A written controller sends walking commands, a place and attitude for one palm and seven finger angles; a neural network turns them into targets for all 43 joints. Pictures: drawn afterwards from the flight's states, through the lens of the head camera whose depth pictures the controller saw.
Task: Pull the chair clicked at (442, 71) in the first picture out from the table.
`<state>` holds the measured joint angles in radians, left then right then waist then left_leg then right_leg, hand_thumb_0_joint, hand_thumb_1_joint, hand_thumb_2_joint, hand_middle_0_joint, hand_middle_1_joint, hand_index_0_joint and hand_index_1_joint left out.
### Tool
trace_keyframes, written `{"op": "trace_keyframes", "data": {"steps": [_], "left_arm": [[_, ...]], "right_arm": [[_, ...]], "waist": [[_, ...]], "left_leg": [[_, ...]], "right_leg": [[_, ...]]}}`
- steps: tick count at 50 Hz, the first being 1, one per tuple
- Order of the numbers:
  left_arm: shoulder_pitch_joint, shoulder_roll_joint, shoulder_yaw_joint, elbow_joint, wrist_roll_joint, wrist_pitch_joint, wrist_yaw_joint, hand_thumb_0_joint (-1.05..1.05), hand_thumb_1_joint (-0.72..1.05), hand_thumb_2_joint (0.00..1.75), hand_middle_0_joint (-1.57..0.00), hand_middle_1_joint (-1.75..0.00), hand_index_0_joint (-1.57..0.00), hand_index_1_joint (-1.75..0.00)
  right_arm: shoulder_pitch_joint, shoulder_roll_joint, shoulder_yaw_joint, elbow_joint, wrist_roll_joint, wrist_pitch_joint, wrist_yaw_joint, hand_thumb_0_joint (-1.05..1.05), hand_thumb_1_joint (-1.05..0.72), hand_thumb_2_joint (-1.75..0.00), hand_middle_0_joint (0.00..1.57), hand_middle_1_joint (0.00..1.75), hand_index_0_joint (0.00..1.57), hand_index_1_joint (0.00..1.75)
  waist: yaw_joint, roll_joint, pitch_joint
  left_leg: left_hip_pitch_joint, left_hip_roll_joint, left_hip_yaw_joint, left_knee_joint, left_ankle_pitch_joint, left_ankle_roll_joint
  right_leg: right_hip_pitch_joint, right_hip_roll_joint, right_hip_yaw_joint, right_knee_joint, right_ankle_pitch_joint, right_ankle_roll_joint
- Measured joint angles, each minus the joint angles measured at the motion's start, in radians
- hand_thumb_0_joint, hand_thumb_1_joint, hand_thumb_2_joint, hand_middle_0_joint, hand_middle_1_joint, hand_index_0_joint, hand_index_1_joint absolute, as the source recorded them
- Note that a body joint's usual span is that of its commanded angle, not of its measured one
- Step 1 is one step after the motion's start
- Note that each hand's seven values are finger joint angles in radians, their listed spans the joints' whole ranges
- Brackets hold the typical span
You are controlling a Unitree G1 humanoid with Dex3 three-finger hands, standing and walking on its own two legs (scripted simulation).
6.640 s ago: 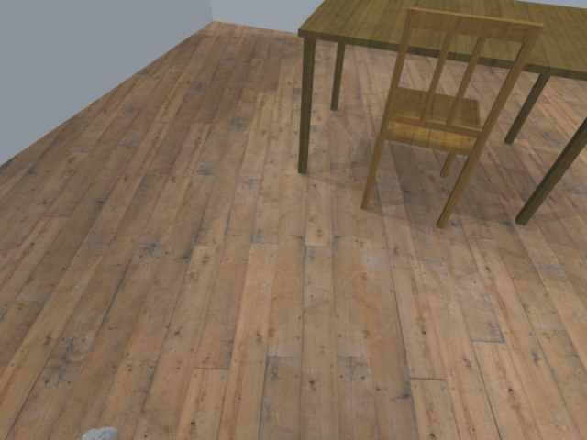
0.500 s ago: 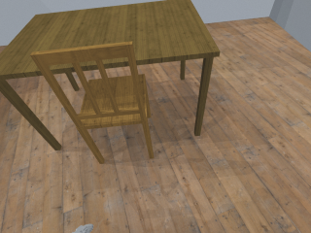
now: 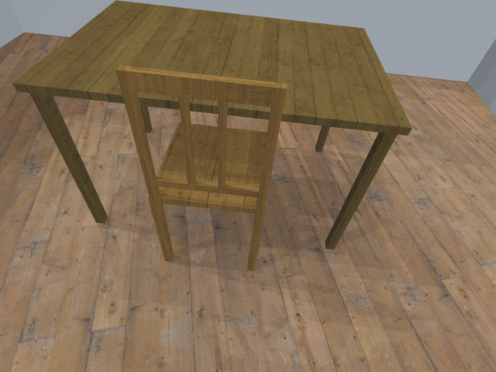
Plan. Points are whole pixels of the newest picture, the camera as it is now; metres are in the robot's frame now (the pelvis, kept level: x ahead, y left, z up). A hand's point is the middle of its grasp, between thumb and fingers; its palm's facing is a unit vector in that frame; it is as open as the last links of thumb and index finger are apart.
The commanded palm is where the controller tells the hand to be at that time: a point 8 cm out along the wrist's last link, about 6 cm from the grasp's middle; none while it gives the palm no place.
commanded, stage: take the last steps up to it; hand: left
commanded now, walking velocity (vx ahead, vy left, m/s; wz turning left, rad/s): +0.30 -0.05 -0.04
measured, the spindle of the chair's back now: (188, 144) +0.68 +0.24 -0.08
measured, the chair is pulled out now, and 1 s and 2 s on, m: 0.00 0.00 0.00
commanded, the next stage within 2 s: come to a stop and stand still in 0.46 s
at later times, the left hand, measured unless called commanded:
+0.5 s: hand (187, 294) +0.30 +0.16 -0.17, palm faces -0.01 -0.98 -0.21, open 7.4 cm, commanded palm none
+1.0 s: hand (174, 308) +0.27 +0.18 -0.18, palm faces +0.04 -0.98 -0.21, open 7.4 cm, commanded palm none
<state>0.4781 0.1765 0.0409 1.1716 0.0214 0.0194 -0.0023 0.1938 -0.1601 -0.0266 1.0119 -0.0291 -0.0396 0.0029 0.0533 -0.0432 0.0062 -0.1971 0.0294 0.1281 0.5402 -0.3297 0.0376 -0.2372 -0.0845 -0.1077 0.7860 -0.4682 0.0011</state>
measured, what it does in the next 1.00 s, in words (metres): walks ahead: right foot, then left foot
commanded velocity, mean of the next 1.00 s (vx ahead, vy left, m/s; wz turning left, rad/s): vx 0.02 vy -0.03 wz -0.02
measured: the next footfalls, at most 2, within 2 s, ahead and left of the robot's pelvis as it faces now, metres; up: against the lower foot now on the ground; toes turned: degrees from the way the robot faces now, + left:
right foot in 0.44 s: +0.30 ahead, -0.11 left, +0.00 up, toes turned -7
left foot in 0.80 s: +0.33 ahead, +0.11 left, +0.00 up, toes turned +2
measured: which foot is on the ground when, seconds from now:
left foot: down 0.00-0.44, up 0.46-0.78, down 0.80-1.00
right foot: up 0.00-0.42, down 0.44-0.86, up 0.88-1.00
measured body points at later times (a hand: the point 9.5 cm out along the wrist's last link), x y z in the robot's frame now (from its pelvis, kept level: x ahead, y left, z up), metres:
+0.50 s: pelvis +0.18 -0.03 -0.02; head +0.20 -0.04 +0.43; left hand +0.30 +0.21 -0.15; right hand +0.06 -0.22 -0.17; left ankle +0.01 +0.09 -0.66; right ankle +0.26 -0.11 -0.73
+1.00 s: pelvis +0.24 -0.01 +0.00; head +0.28 +0.00 +0.45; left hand +0.27 +0.23 -0.16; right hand +0.32 -0.24 -0.15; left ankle +0.29 +0.11 -0.73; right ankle +0.21 -0.12 -0.70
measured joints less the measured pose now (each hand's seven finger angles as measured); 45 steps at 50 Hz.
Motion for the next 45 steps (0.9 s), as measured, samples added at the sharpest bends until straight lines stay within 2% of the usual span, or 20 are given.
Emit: {"op": "trace_keyframes", "data": {"steps": [2,4,9,14,19,21,22,24,26,28,30,33,36,39,40,41,45], "left_arm": [[-0.019,-0.002,0.003,0.004,0.004,0.005,-0.005,0.01,0.91,0.89,-0.2,-0.3,-0.2,-0.3],[-0.055,-0.002,0.006,-0.007,0.004,-0.003,-0.012,0.01,0.91,0.89,-0.19,-0.3,-0.2,-0.3],[-0.17,0.007,0.016,-0.069,0.003,-0.019,-0.015,0.0,0.91,0.89,-0.19,-0.3,-0.2,-0.3],[-0.278,0.013,0.02,-0.115,-0.001,-0.016,-0.015,0.0,0.91,0.89,-0.19,-0.3,-0.19,-0.3],[-0.362,0.01,0.012,-0.15,-0.007,-0.023,-0.014,0.0,0.91,0.89,-0.19,-0.3,-0.19,-0.3],[-0.373,0.011,0.009,-0.166,-0.006,-0.044,-0.012,0.0,0.91,0.89,-0.19,-0.3,-0.19,-0.3],[-0.375,0.012,0.011,-0.17,-0.003,-0.061,-0.01,0.0,0.91,0.89,-0.19,-0.3,-0.2,-0.3],[-0.374,0.004,0.011,-0.172,-0.01,-0.078,-0.003,0.0,0.91,0.89,-0.19,-0.3,-0.2,-0.3],[-0.358,-0.007,0.006,-0.164,-0.016,-0.074,0.003,0.0,0.91,0.89,-0.19,-0.3,-0.2,-0.3],[-0.332,-0.018,0.001,-0.149,-0.017,-0.064,0.011,0.0,0.91,0.89,-0.19,-0.3,-0.2,-0.3],[-0.307,-0.026,0.007,-0.133,-0.018,-0.058,0.027,-0.01,0.92,0.89,-0.2,-0.3,-0.2,-0.3],[-0.281,-0.023,0.0,-0.111,-0.011,-0.049,0.033,-0.01,0.94,0.89,-0.2,-0.3,-0.2,-0.3],[-0.266,-0.032,-0.009,-0.096,-0.007,-0.04,0.032,-0.01,0.94,0.89,-0.2,-0.3,-0.2,-0.3],[-0.251,-0.038,-0.011,-0.089,-0.009,-0.029,0.031,0.0,0.93,0.89,-0.2,-0.3,-0.2,-0.3],[-0.245,-0.039,-0.011,-0.088,-0.011,-0.024,0.031,0.0,0.93,0.89,-0.2,-0.3,-0.2,-0.3],[-0.243,-0.036,-0.009,-0.086,-0.013,-0.018,0.032,0.0,0.93,0.89,-0.2,-0.3,-0.2,-0.3],[-0.244,-0.015,-0.003,-0.094,-0.018,0.008,0.039,0.0,0.92,0.89,-0.2,-0.3,-0.2,-0.3]], "right_arm": [[0.028,0.013,-0.003,-0.001,0.005,-0.012,-0.018,0.0,-0.92,-0.9,0.2,0.3,0.21,0.3],[0.056,0.007,-0.005,0.009,0.009,-0.021,-0.03,-0.01,-0.94,-0.9,0.21,0.3,0.21,0.3],[0.144,0.012,0.007,0.064,0.011,-0.028,-0.036,-0.01,-0.94,-0.9,0.2,0.3,0.21,0.3],[0.227,0.034,0.013,0.116,0.005,-0.023,-0.038,0.0,-0.92,-0.9,0.2,0.3,0.2,0.3],[0.277,0.042,0.014,0.15,-0.003,-0.014,-0.038,0.01,-0.91,-0.9,0.2,0.3,0.21,0.3],[0.297,0.045,0.013,0.167,0.002,-0.006,-0.034,0.01,-0.91,-0.9,0.2,0.3,0.21,0.3],[0.3,0.048,0.012,0.176,0.007,0.0,-0.03,0.01,-0.91,-0.9,0.2,0.3,0.21,0.3],[0.274,0.043,0.008,0.177,0.019,0.016,-0.027,0.01,-0.91,-0.9,0.21,0.3,0.21,0.3],[0.24,0.035,0.0,0.162,0.02,0.024,-0.026,0.01,-0.91,-0.9,0.2,0.3,0.21,0.3],[0.197,0.024,-0.006,0.134,0.013,0.03,-0.024,0.01,-0.91,-0.9,0.2,0.3,0.2,0.3],[0.154,0.015,-0.01,0.1,0.007,0.032,-0.025,0.01,-0.91,-0.9,0.2,0.3,0.2,0.3],[0.094,0.008,-0.005,0.062,0.008,0.031,-0.032,0.01,-0.91,-0.9,0.2,0.3,0.2,0.3],[0.047,-0.006,-0.005,0.053,0.01,0.038,-0.045,0.01,-0.93,-0.9,0.2,0.3,0.2,0.3],[0.023,-0.02,-0.007,0.053,0.018,0.044,-0.041,0.02,-0.94,-0.9,0.2,0.3,0.2,0.3],[0.02,-0.022,-0.008,0.052,0.018,0.045,-0.04,0.02,-0.94,-0.9,0.2,0.3,0.2,0.3],[0.014,-0.017,-0.009,0.055,0.017,0.046,-0.039,0.01,-0.94,-0.9,0.2,0.3,0.2,0.3],[-0.012,0.008,-0.001,0.044,0.011,0.052,-0.043,0.01,-0.94,-0.9,0.2,0.3,0.2,0.3]], "waist": [[-0.017,-0.001,-0.005],[-0.03,-0.002,-0.001],[-0.041,-0.009,0.012],[-0.068,-0.001,0.028],[-0.113,0.037,0.065],[-0.116,0.049,0.07],[-0.11,0.048,0.071],[-0.107,0.063,0.086],[-0.102,0.071,0.087],[-0.101,0.076,0.075],[-0.102,0.082,0.059],[-0.095,0.087,0.042],[-0.074,0.093,0.036],[-0.054,0.093,0.036],[-0.05,0.093,0.035],[-0.048,0.081,0.038],[-0.023,0.015,0.056]], "left_leg": [[0.048,-0.006,0.006,-0.05,0.001,0.005],[0.099,-0.018,0.007,-0.114,0.019,0.008],[0.198,-0.042,0.008,-0.224,0.032,0.014],[0.27,-0.05,0.008,-0.262,-0.003,0.003],[0.319,-0.029,0.01,-0.22,-0.088,-0.025],[0.305,-0.01,0.009,-0.112,-0.152,-0.035],[0.261,0.001,0.008,0.012,-0.178,-0.033],[0.116,0.008,-0.052,0.374,-0.209,-0.019],[-0.018,0.007,-0.085,0.619,-0.176,-0.005],[-0.13,0.023,-0.092,0.7,-0.112,-0.003],[-0.211,0.043,-0.096,0.663,-0.071,-0.013],[-0.255,0.058,-0.098,0.483,-0.039,-0.04],[-0.229,0.054,-0.102,0.288,-0.017,-0.06],[-0.157,0.038,-0.102,0.11,0.049,-0.072],[-0.125,0.035,-0.101,0.05,0.105,-0.072],[-0.105,0.026,-0.096,0.025,0.115,-0.058],[-0.075,-0.007,-0.062,-0.001,0.097,-0.026]], "right_leg": [[-0.086,0.002,0.017,0.164,0.033,-0.006],[-0.16,-0.006,0.027,0.249,0.104,-0.002],[-0.301,-0.02,0.046,0.294,0.222,0.014],[-0.345,-0.019,0.029,0.17,0.278,0.01],[-0.278,0.019,-0.006,-0.064,0.246,-0.037],[-0.206,0.045,-0.02,-0.159,0.287,-0.058],[-0.187,0.05,-0.019,-0.169,0.311,-0.075],[-0.175,0.064,-0.029,-0.125,0.264,-0.084],[-0.131,0.076,-0.034,-0.153,0.238,-0.084],[-0.086,0.087,-0.035,-0.215,0.252,-0.077],[-0.052,0.096,-0.036,-0.274,0.269,-0.078],[-0.019,0.104,-0.033,-0.333,0.282,-0.076],[-0.001,0.107,-0.023,-0.343,0.273,-0.067],[0.006,0.104,-0.017,-0.306,0.238,-0.053],[0.005,0.104,-0.018,-0.283,0.22,-0.047],[0.002,0.095,-0.017,-0.257,0.201,-0.04],[-0.011,0.058,0.017,-0.186,0.138,-0.009]]}}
